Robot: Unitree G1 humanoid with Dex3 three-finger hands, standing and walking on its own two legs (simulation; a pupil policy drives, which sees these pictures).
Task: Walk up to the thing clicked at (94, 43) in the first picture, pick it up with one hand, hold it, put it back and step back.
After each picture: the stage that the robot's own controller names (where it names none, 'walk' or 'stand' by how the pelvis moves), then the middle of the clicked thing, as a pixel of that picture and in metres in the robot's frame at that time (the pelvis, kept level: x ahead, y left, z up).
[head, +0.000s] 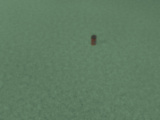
stand; (93, 40) +1.45 -0.10 -0.72
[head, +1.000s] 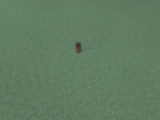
walk; (78, 47) +1.32 +0.19 -0.70
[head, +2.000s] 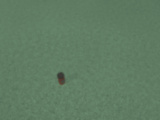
walk; (61, 78) +0.84 +0.27 -0.71
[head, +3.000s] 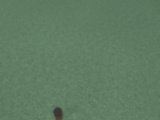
walk; (58, 114) +0.50 +0.20 -0.69
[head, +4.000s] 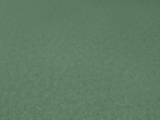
stand; out of the picture +0.39 +0.18 -0.72
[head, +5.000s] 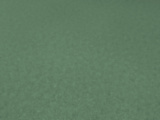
stand; out of the picture +0.37 +0.18 -0.72
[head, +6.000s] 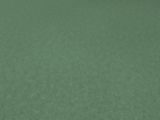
stand; out of the picture +0.37 +0.19 -0.73
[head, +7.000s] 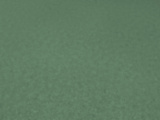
stand; out of the picture +0.36 +0.20 -0.73
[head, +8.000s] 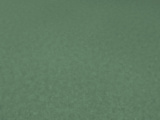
stand; out of the picture +0.36 +0.20 -0.73
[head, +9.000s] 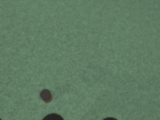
go down; (46, 96) +0.40 +0.21 -0.55
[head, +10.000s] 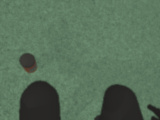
go down; (29, 63) +0.43 +0.26 -0.32
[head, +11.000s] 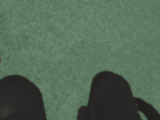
close in; out of the picture +0.41 +0.29 -0.25
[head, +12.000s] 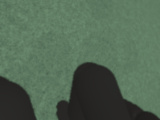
close; out of the picture +0.39 +0.31 -0.21
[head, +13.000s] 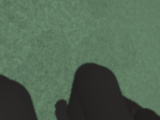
lift; out of the picture +0.37 +0.30 -0.22
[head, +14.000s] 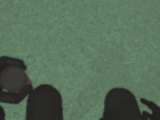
lift; (18, 82) +0.31 +0.23 -0.05
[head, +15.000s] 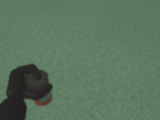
hold; (40, 88) +0.33 +0.16 +0.03
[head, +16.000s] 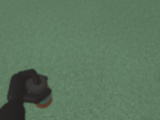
hold; (40, 92) +0.33 +0.17 -0.01
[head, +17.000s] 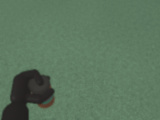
hold; (42, 92) +0.33 +0.16 +0.00
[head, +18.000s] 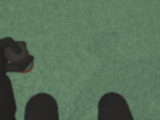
crouch; (20, 58) +0.42 +0.22 -0.09
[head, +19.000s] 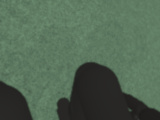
lower; out of the picture +0.39 +0.33 -0.22
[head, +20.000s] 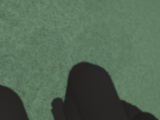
lower; out of the picture +0.40 +0.32 -0.22
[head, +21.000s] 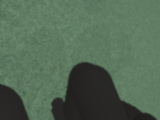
lower; out of the picture +0.40 +0.33 -0.22
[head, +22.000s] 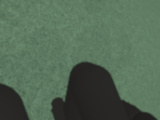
lower; out of the picture +0.40 +0.33 -0.22
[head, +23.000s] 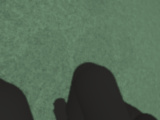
loosen; out of the picture +0.39 +0.32 -0.22
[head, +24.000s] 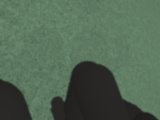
withdraw; out of the picture +0.39 +0.32 -0.22
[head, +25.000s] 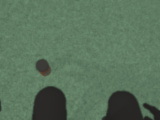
walk; (43, 68) +0.45 +0.24 -0.40
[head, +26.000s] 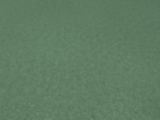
stand; out of the picture +0.38 +0.19 -0.66
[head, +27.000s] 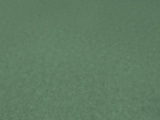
stand; out of the picture +0.38 +0.20 -0.67
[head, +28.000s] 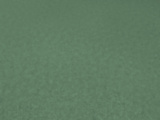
stand; out of the picture +0.39 +0.18 -0.71
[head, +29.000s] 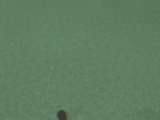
walk; (62, 116) +0.43 +0.18 -0.70
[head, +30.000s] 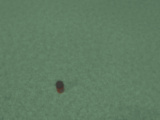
walk; (60, 87) +0.64 +0.18 -0.70
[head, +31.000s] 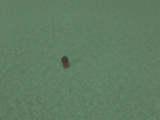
walk; (65, 62) +0.97 +0.27 -0.70
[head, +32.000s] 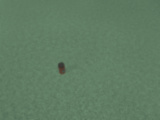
stand; (61, 68) +1.02 +0.24 -0.71
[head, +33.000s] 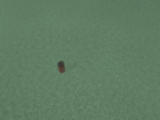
stand; (61, 67) +1.01 +0.25 -0.73
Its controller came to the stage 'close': yes
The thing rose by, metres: 0.70
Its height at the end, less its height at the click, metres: +0.00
